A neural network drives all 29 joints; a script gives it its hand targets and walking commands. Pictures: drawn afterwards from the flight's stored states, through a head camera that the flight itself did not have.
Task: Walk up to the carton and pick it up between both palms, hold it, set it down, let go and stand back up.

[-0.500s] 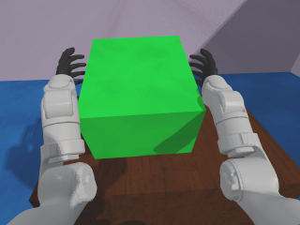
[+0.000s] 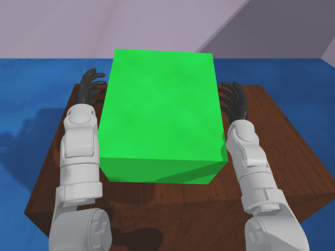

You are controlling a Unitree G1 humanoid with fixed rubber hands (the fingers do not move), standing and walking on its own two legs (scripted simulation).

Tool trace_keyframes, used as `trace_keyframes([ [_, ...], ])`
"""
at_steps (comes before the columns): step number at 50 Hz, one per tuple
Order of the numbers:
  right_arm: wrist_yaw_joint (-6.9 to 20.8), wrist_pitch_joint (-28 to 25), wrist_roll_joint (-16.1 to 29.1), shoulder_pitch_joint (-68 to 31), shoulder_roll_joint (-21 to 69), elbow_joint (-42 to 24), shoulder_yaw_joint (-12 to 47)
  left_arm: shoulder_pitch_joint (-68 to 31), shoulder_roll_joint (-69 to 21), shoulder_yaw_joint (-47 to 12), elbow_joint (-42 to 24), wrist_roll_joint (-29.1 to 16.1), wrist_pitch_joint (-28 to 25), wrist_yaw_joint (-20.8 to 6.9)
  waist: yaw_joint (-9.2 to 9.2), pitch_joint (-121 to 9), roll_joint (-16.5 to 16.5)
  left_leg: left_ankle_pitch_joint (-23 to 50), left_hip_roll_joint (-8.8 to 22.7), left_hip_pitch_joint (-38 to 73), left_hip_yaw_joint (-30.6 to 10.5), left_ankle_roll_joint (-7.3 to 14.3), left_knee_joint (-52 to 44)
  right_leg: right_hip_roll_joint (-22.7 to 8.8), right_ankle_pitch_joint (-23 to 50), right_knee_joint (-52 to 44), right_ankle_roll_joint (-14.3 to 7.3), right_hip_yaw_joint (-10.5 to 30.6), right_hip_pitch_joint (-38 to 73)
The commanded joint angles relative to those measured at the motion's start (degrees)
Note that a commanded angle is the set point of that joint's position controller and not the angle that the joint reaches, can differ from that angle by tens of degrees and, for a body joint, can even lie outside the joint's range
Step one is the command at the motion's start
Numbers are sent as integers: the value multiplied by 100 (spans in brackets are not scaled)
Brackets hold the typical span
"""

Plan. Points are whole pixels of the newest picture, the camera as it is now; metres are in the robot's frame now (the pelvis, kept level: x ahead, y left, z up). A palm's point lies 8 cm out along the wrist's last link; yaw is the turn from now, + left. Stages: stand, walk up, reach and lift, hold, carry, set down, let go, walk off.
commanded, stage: set down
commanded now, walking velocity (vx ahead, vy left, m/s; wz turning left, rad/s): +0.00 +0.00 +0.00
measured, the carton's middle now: (161, 116) +0.42 -0.04 +0.11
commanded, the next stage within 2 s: none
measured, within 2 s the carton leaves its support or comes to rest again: neither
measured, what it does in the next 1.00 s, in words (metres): stands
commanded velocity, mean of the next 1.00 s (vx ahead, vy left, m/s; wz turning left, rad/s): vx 0.00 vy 0.00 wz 0.00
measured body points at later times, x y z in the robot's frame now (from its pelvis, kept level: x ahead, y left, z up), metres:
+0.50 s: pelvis +0.00 +0.01 +0.00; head -0.02 +0.04 +0.45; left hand +0.42 +0.15 +0.17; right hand +0.36 -0.20 +0.16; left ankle +0.02 +0.12 -0.75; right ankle +0.01 -0.13 -0.75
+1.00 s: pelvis +0.01 +0.01 +0.00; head +0.00 +0.04 +0.45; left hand +0.44 +0.13 +0.14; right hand +0.36 -0.22 +0.14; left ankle +0.02 +0.12 -0.75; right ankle +0.01 -0.13 -0.75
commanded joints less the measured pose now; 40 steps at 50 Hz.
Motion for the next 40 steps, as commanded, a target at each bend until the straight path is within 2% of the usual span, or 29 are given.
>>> trace_keyframes([
  [1,873,-570,114,-5302,2293,-2112,2346,-3936,-2625,-2785,-608,-901,-415,-1016,98,-3406,545,1871,-258,944,634,-219,-45,283,1654,13,115,-648,235],
  [6,882,-469,-92,-5072,2321,-1551,1969,-3816,-2493,-2157,-5,-604,-329,-1188,147,-2836,377,1154,-291,534,732,-82,-327,231,1400,-71,161,-619,339],
  [13,934,-525,-433,-4610,2268,-1093,1462,-3798,-2434,-1728,329,-361,-415,-1398,-52,-2352,343,959,-253,661,787,-130,-460,228,1080,-195,185,-761,107],
  [14,979,-549,-386,-4700,2193,-1133,1587,-3766,-2460,-1702,302,-336,-412,-1393,139,-2306,417,1061,-274,652,873,-170,-485,190,975,-201,136,-730,229],
  [17,1024,-667,-519,-4812,2176,-1100,1395,-3917,-2519,-1809,426,-445,-503,-1364,43,-2361,348,939,-246,657,874,-195,-492,206,708,-205,140,-780,16],
  [21,1010,-824,-503,-4848,2242,-1243,1519,-4103,-2720,-2206,224,-659,-691,-1254,-64,-2908,394,1443,-217,979,801,-316,-308,272,1088,-153,148,-812,-17],
  [22,1014,-846,-464,-4886,2267,-1295,1614,-4102,-2782,-2303,187,-697,-745,-1209,-27,-3039,485,1612,-223,1026,786,-348,-237,262,1252,-112,148,-810,-25],
  [23,1007,-822,-454,-4813,2234,-1156,1584,-4007,-2765,-2313,301,-699,-759,-1187,-90,-2975,461,1644,-212,1084,764,-356,-219,276,1276,-117,156,-812,-36],
  [26,992,-817,-519,-4574,2316,-1022,1558,-4225,-2812,-2501,99,-802,-917,-1171,-250,-3154,527,1860,-222,1174,730,-431,-153,277,1463,-108,169,-807,-73],
  [27,999,-859,-461,-4612,2305,-1149,1623,-4131,-2835,-2517,177,-801,-932,-1157,-176,-3313,631,2043,-235,1181,719,-468,-84,277,1614,-60,148,-793,3],
  [28,1009,-859,-425,-4596,2297,-1156,1637,-4086,-2857,-2542,178,-803,-945,-1138,-182,-3346,703,2133,-234,1181,701,-494,-64,285,1654,-59,135,-795,-5],
  [29,1013,-851,-399,-4622,2324,-1185,1713,-4018,-2849,-2491,226,-782,-958,-1128,-146,-3313,582,2180,-230,1173,690,-466,-52,301,1737,-57,138,-794,44],
  [30,1007,-880,-362,-4698,2378,-1403,1847,-4056,-2880,-2572,82,-859,-1005,-1112,-115,-3619,556,2316,-256,1158,683,-452,5,296,2006,-2,173,-782,137],
  [32,990,-836,-276,-4527,2414,-1384,1941,-3976,-2848,-2595,44,-875,-1052,-1080,-128,-3657,566,2572,-262,1150,658,-465,84,299,2333,63,185,-732,267],
  [35,977,-725,-300,-4277,2413,-1257,1998,-3691,-2726,-2389,306,-730,-1009,-1131,-91,-3164,414,2267,-269,959,669,-366,-52,275,2248,16,195,-677,361],
  [38,998,-686,-402,-4393,2388,-1228,1834,-3673,-2601,-2056,605,-575,-927,-1211,84,-2840,373,1441,-288,529,755,-261,-321,197,1774,-39,213,-636,309],
  [40,996,-799,-414,-4587,2505,-1548,1931,-3812,-2713,-2217,400,-727,-1007,-1191,94,-3293,331,1713,-277,622,751,-282,-222,242,2116,47,228,-674,372],
])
